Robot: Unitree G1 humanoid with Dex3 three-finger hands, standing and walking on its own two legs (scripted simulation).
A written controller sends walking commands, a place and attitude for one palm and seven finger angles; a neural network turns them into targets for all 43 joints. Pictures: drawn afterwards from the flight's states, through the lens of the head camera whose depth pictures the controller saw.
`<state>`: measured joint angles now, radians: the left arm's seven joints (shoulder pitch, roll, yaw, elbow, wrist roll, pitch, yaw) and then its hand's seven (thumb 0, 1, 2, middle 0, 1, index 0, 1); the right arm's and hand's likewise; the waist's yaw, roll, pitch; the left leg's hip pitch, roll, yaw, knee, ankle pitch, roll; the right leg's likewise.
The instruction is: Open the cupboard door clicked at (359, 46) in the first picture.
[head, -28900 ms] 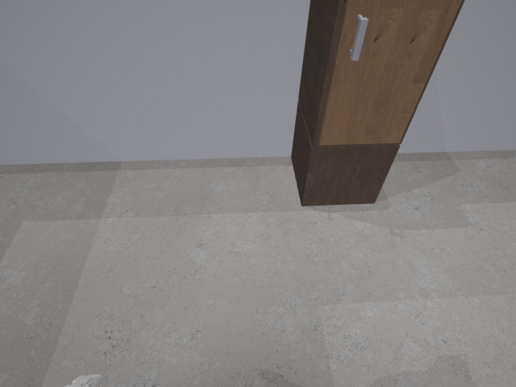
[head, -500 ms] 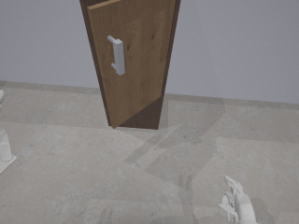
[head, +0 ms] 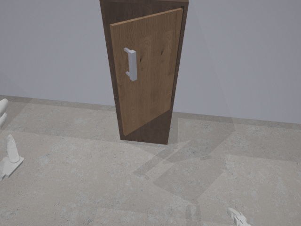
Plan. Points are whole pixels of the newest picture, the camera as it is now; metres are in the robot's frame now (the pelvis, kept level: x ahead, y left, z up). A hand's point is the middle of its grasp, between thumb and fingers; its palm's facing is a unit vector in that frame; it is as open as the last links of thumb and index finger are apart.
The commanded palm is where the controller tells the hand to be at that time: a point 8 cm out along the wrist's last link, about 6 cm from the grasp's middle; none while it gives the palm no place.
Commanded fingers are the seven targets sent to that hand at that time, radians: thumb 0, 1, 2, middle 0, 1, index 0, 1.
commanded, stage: stop stepping back and stand still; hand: left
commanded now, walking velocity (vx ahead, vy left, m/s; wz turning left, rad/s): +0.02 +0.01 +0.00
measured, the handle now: (129, 64) +0.67 +0.12 +0.11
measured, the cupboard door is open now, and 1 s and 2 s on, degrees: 47 47 47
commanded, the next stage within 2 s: let the arm hang, fingers relaxed in 0.10 s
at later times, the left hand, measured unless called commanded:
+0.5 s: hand out of the picture +0.06 +0.19 -0.16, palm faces +0.05 -0.99 -0.16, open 7.1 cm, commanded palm none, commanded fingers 0.00 0.90 0.90 -0.20 -0.30 -0.20 -0.30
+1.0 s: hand out of the picture +0.01 +0.23 -0.15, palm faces +0.06 -0.96 -0.28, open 7.4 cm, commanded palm none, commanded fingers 0.00 0.90 0.90 -0.20 -0.30 -0.20 -0.30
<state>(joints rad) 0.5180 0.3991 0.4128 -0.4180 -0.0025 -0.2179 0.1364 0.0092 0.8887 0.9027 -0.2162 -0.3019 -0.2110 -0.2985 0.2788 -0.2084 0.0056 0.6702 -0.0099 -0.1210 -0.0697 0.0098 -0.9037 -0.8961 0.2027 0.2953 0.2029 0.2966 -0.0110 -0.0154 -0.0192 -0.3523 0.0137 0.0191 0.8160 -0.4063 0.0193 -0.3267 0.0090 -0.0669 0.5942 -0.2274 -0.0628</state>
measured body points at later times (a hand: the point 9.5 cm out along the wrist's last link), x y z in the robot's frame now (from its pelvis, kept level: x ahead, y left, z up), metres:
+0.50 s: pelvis -0.01 +0.02 +0.01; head +0.00 +0.03 +0.46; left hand +0.06 +0.24 -0.14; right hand +0.06 -0.23 -0.13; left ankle +0.03 +0.13 -0.73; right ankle +0.05 -0.09 -0.73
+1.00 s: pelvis +0.00 +0.02 +0.01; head +0.01 +0.00 +0.46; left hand +0.01 +0.28 -0.13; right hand +0.01 -0.22 -0.15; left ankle +0.03 +0.13 -0.73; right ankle +0.05 -0.08 -0.73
